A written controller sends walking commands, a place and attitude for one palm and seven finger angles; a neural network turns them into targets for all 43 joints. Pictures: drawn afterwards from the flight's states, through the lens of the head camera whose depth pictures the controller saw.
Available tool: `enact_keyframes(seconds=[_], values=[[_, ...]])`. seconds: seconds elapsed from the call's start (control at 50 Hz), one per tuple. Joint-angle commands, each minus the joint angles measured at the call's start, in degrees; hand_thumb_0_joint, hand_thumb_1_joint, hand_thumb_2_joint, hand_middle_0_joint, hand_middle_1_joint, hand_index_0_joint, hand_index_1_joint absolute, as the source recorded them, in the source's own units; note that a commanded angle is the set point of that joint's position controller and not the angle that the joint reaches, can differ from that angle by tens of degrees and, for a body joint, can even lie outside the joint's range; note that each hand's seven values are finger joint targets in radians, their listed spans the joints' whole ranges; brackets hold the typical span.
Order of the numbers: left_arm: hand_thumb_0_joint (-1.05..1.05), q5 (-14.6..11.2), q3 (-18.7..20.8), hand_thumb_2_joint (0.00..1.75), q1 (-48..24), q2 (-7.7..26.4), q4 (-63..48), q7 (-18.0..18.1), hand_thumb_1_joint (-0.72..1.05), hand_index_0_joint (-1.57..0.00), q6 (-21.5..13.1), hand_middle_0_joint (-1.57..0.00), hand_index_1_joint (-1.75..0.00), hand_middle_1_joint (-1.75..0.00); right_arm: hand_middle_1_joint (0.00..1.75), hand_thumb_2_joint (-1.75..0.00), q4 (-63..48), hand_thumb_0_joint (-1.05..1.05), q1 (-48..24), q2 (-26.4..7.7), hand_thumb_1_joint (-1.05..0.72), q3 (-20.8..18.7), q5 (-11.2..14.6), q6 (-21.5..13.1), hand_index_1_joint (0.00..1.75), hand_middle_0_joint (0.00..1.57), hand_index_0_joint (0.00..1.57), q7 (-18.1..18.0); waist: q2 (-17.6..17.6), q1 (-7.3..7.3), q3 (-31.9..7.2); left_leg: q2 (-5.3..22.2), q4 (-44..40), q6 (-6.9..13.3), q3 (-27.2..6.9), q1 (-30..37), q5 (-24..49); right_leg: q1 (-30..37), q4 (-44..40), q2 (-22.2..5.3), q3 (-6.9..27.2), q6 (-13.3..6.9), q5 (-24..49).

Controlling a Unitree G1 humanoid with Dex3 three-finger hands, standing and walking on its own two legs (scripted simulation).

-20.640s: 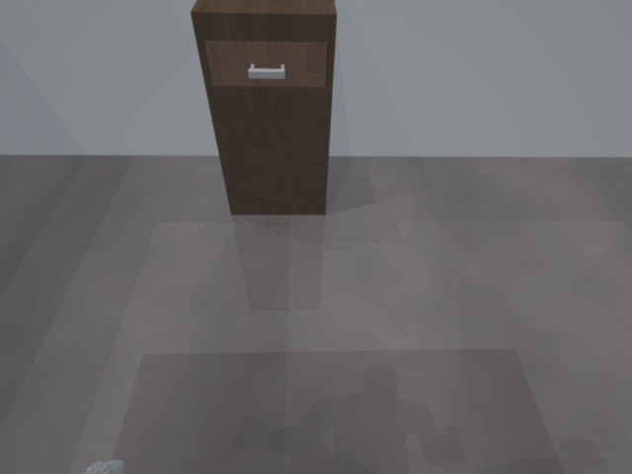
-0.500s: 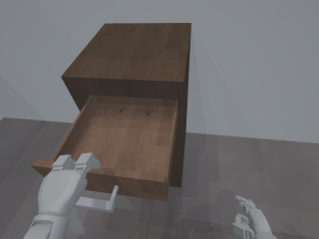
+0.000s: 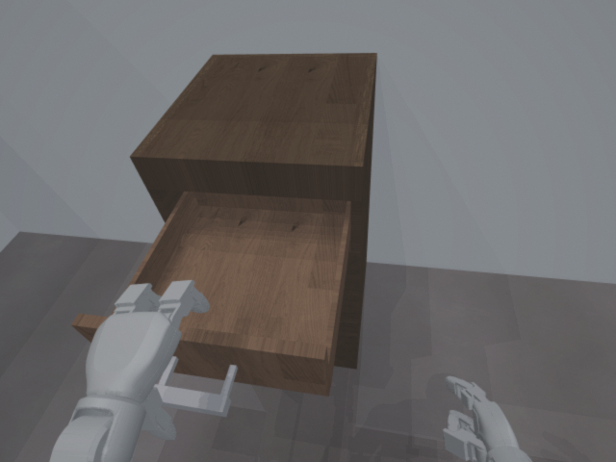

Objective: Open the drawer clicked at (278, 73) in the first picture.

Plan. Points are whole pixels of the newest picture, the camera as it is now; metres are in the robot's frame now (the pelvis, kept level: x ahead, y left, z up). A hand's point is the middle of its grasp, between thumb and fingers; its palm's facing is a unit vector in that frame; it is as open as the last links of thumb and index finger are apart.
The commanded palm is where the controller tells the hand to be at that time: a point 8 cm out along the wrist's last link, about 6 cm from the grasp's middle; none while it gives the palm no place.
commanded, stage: draw the hand back to the body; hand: left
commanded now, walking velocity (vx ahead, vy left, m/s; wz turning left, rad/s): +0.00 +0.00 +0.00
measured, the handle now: (195, 384) +0.23 +0.22 -0.07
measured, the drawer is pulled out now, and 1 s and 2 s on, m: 0.30 0.30 0.30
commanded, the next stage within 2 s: step back with the hand held close in 1.68 s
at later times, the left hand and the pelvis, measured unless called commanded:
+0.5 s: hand (127, 367) +0.19 +0.23 +0.09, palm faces +0.02 -0.12 -0.99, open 13.8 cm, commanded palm +0.17 +0.23 +0.15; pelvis +0.00 +0.00 +0.00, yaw +0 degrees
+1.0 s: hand (111, 334) +0.20 +0.22 +0.16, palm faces +0.32 -0.88 -0.36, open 12.7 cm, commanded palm +0.15 +0.26 +0.18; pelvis +0.01 +0.01 +0.02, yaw +1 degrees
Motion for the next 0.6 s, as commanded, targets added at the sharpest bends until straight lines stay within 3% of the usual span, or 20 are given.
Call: enact_keyframes(seconds=[0.0,0.06,0.08,0.16,0.24,0.32,0.36,0.42,0.44,0.46,0.58], values=[[0.00,0.24,6.17,0.30,-4.14,8.08,-10.88,1.34,-0.50,-0.30,-0.26,-0.30,-1.20,-1.20,0.30,-0.90,-10.06,0.00,-8.15,-4.95,-0.90,-1.61,0.04,-2.80,0.30,0.20,0.20,-0.49,-4.61,0.40,-7.47,-0.43,-3.53,1.53,-1.39,8.55,17.69,-0.13,-6.93,-0.21,1.18,-0.29,19.71],[0.00,0.12,7.79,0.30,-2.00,8.88,-12.30,1.63,-0.50,-0.30,-0.80,-0.30,-1.20,-1.20,0.30,-0.90,-10.32,0.00,-7.75,-4.81,-0.90,-1.54,-0.09,-3.09,0.30,0.20,0.20,-0.45,-4.82,0.84,-9.31,-0.49,-3.14,1.58,-1.27,9.01,18.87,1.12,-6.86,-0.42,1.70,-0.38,21.82],[0.00,-0.41,9.83,0.30,-0.58,10.34,-12.45,1.90,-0.50,-0.30,-1.15,-0.30,-1.20,-1.20,0.30,-0.90,-10.40,0.00,-8.42,-4.81,-0.90,-1.49,0.32,-3.09,0.30,0.20,0.20,-0.50,-4.39,0.65,-7.96,-0.49,-3.30,1.33,-1.20,8.81,18.80,1.57,-7.27,-0.64,2.40,-0.34,22.89],[0.00,-0.60,9.87,0.30,-0.43,9.93,-15.11,2.26,-0.50,-0.30,-1.62,-0.30,-1.20,-1.20,0.30,-0.90,-10.36,0.00,-7.91,-5.12,-0.90,-1.73,-0.18,-2.87,0.30,0.20,0.20,-0.47,-2.34,0.45,-8.60,-0.48,-2.81,1.35,-1.20,9.56,19.15,0.50,-7.44,-0.50,2.49,-0.41,22.47],[0.00,-1.80,11.16,0.30,-1.94,11.06,-14.34,1.83,-0.50,-0.30,-1.65,-0.30,-1.20,-1.20,0.30,-0.90,-10.21,0.00,-9.20,-5.42,-0.90,-1.68,0.18,-2.98,0.30,0.20,0.20,-0.93,-4.14,-0.41,-5.68,-0.60,-3.47,1.45,-1.70,9.35,16.45,-0.19,-8.93,-0.81,3.13,-0.11,20.23],[0.00,-2.65,14.05,0.30,-0.49,14.01,-14.22,0.83,-0.50,-0.30,-2.57,-0.30,-1.20,-1.20,0.30,-0.90,-10.15,0.00,-8.48,-5.79,-0.90,-1.82,0.09,-3.15,0.30,0.20,0.20,-1.78,-5.34,0.39,-7.31,-0.81,-3.70,1.78,-1.33,9.99,16.23,1.62,-9.36,-1.57,2.76,0.51,21.62],[0.00,-3.60,13.80,0.30,1.90,13.22,-14.14,0.03,-0.50,-0.30,-2.78,-0.30,-1.20,-1.20,0.30,-0.90,-10.11,0.00,-8.20,-5.85,-0.90,-1.76,0.19,-3.24,0.30,0.20,0.20,-1.84,-4.30,0.57,-7.93,-0.97,-3.57,1.83,-1.27,10.22,17.52,2.00,-9.21,-1.36,2.27,0.55,22.86],[0.00,-4.54,14.62,0.30,1.22,14.14,-15.46,-0.60,-0.50,-0.30,-3.57,-0.30,-1.20,-1.20,0.30,-0.90,-10.32,0.00,-8.22,-6.21,-0.90,-1.87,0.22,-3.15,0.30,0.20,0.20,-2.13,-4.62,-0.08,-5.75,-0.73,-3.94,1.72,-1.35,10.22,17.12,1.09,-9.96,-1.64,2.28,0.87,22.36],[0.00,-5.03,14.96,0.30,0.95,14.03,-15.95,-0.79,-0.50,-0.30,-3.70,-0.30,-1.20,-1.20,0.30,-0.90,-10.36,0.00,-9.42,-6.32,-0.90,-1.60,0.43,-3.39,0.30,0.20,0.20,-2.16,-3.18,-0.13,-4.95,-0.66,-4.27,1.49,-1.81,10.38,16.66,0.99,-10.37,-1.36,2.99,0.46,21.69],[0.00,-5.04,15.34,0.30,1.57,14.72,-16.02,-0.90,-0.50,-0.30,-4.08,-0.30,-1.20,-1.20,0.30,-0.90,-10.29,0.00,-8.02,-6.28,-0.90,-1.72,0.08,-3.36,0.30,0.20,0.20,-2.26,-3.42,0.37,-6.67,-0.72,-4.09,1.79,-1.44,10.63,16.79,1.39,-10.15,-1.39,2.03,0.72,21.16],[0.00,-5.55,18.48,0.30,3.59,16.58,-17.53,-0.60,-0.50,-0.30,-4.93,-0.30,-1.20,-1.20,0.30,-0.90,-10.36,0.00,-7.82,-6.55,-0.90,-1.95,0.31,-3.24,0.30,0.20,0.20,-2.40,-2.30,0.46,-6.49,-0.15,-4.52,1.36,-1.57,11.16,18.37,1.70,-10.18,-1.56,1.88,0.58,21.72]])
